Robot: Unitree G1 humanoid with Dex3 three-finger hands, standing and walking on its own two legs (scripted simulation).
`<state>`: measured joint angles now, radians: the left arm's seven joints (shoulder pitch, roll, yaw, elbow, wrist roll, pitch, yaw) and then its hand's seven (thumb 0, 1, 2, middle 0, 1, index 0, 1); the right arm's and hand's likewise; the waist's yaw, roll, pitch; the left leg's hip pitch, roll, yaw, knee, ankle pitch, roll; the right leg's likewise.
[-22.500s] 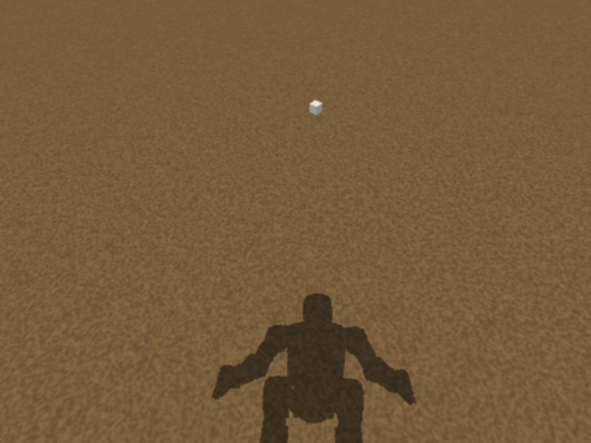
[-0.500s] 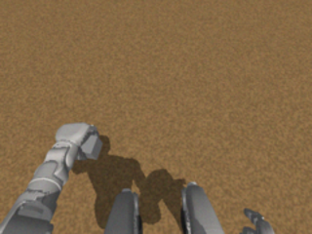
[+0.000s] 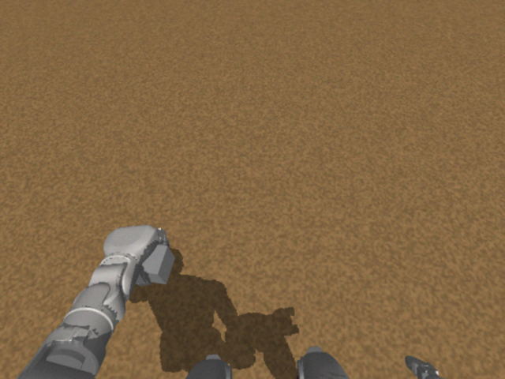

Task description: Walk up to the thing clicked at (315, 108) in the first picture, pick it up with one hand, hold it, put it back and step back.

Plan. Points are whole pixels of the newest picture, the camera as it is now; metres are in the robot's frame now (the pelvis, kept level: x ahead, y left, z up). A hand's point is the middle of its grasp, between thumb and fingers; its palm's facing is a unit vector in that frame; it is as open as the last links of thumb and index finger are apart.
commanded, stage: lift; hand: left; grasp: from above
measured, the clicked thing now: (153, 263) +0.34 +0.21 -0.11
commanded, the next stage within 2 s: hold in 0.02 s
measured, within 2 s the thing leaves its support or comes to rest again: neither
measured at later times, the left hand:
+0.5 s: hand (132, 254) +0.33 +0.22 -0.03, palm faces -0.47 -0.03 -0.88, open 8.1 cm
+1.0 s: hand (133, 252) +0.32 +0.21 -0.01, palm faces -0.47 -0.02 -0.88, open 8.1 cm
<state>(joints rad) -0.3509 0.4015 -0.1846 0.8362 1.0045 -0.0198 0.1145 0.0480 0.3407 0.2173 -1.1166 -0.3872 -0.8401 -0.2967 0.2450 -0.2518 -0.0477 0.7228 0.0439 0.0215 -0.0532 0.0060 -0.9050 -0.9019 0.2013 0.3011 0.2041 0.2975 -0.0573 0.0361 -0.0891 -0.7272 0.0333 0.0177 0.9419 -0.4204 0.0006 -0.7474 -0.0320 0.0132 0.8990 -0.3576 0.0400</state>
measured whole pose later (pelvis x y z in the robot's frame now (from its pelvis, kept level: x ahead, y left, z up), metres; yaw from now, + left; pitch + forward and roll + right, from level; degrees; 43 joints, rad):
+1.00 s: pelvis +0.02 +0.00 +0.04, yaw -1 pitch +4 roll +0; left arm -0.26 0.41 -0.21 0.68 1.01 -0.05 -0.01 0.10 0.36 0.15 -1.16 -0.27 -0.89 -0.22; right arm 0.21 -0.26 -0.05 0.68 0.06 0.07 -0.06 0.01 -0.91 -0.90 0.20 0.30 0.20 0.30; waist -0.01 0.05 -0.04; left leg -0.39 0.03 0.05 0.63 -0.32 0.00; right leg -0.44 -0.04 0.03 0.63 -0.27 0.04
